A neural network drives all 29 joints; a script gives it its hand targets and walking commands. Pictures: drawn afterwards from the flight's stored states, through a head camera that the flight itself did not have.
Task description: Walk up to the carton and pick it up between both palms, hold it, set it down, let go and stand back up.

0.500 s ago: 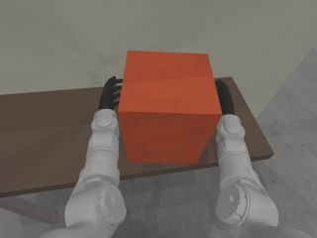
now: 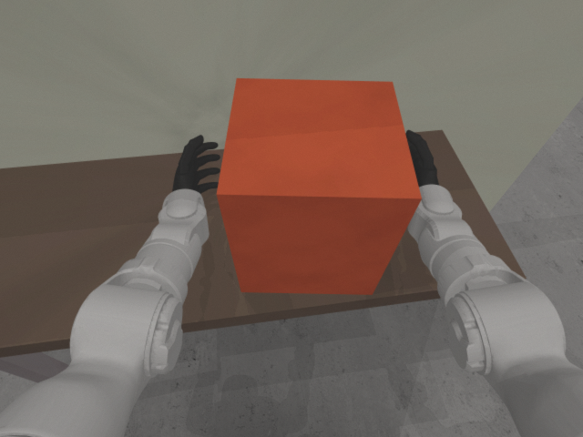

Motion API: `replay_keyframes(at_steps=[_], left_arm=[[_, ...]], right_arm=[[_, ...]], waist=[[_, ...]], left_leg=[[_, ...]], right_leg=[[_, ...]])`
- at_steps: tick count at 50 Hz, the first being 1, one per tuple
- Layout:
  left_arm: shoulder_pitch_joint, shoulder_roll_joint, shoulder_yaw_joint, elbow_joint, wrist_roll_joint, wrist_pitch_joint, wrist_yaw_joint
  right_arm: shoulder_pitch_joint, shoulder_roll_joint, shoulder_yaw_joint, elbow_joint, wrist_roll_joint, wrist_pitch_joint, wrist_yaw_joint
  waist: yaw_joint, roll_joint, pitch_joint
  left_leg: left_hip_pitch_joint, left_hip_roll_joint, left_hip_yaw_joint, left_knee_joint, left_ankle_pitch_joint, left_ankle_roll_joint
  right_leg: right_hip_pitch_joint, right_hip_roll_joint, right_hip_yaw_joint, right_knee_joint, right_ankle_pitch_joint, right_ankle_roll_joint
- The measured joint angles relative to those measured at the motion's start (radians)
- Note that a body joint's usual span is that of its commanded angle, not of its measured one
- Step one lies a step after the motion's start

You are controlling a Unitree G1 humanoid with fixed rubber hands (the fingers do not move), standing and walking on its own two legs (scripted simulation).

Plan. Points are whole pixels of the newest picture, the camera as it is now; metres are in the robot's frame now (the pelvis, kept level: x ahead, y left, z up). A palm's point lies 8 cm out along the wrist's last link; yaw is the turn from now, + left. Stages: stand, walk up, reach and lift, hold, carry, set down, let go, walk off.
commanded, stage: set down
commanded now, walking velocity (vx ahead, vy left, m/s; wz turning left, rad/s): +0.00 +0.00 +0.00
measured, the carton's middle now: (310, 196) +0.44 +0.01 +0.06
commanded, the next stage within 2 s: none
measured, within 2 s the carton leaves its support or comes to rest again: neither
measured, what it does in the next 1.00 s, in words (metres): stands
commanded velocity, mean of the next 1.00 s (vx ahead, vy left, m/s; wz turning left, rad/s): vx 0.00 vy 0.00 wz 0.00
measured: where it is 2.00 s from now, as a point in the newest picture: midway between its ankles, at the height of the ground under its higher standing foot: outside the picture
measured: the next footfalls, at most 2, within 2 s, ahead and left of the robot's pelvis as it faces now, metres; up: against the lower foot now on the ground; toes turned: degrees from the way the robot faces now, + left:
none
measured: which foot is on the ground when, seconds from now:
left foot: down 0.00-1.00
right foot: down 0.00-1.00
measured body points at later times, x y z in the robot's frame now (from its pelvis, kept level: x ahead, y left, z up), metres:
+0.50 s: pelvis -0.02 -0.02 +0.00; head +0.05 -0.01 +0.44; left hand +0.45 +0.20 +0.12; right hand +0.47 -0.19 +0.13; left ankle -0.01 +0.11 -0.73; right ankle -0.02 -0.10 -0.73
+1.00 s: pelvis -0.01 -0.02 +0.01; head +0.02 +0.00 +0.46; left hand +0.45 +0.22 +0.20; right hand +0.47 -0.19 +0.20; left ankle -0.01 +0.11 -0.73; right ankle -0.02 -0.10 -0.73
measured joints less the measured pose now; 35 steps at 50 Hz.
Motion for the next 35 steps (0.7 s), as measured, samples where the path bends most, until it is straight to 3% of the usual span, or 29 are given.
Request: replay_keyframes(at_steps=[6, 13, 19, 23, 35], left_arm=[[-0.036, 0.064, -0.085, 0.057, -0.096, -0.057, -0.052], [-0.038, 0.126, -0.154, 0.012, -0.169, -0.046, -0.081], [-0.052, 0.147, -0.165, -0.059, -0.194, 0.026, -0.089], [-0.052, 0.148, -0.134, -0.137, -0.168, 0.091, -0.092], [-0.125, 0.169, -0.096, -0.213, -0.140, 0.302, -0.083]], right_arm=[[-0.055, -0.064, 0.071, 0.070, 0.092, -0.035, 0.022], [-0.068, -0.121, 0.125, 0.055, 0.190, -0.024, 0.066], [-0.072, -0.142, 0.142, -0.013, 0.219, 0.032, 0.079], [-0.063, -0.142, 0.144, -0.093, 0.213, 0.073, 0.066], [-0.123, -0.136, 0.114, -0.157, 0.183, 0.262, 0.010]], waist=[[-0.005, -0.007, -0.003], [-0.018, -0.023, -0.025], [-0.025, -0.031, -0.020], [-0.027, -0.031, -0.018], [-0.030, -0.036, 0.054]], left_leg=[[-0.044, -0.006, -0.025, 0.024, 0.002, -0.003], [-0.097, -0.007, -0.035, 0.026, 0.019, -0.009], [-0.096, -0.007, -0.030, 0.010, 0.036, -0.011], [-0.069, -0.006, -0.025, -0.015, 0.048, -0.013], [0.116, -0.011, -0.021, -0.118, 0.083, -0.015]], right_leg=[[-0.043, -0.006, -0.025, 0.042, -0.017, -0.006], [-0.103, -0.008, -0.036, 0.066, -0.014, -0.016], [-0.113, -0.007, -0.032, 0.069, -0.007, -0.020], [-0.092, -0.005, -0.027, 0.052, 0.004, -0.020], [0.085, -0.005, -0.022, -0.035, 0.030, -0.026]])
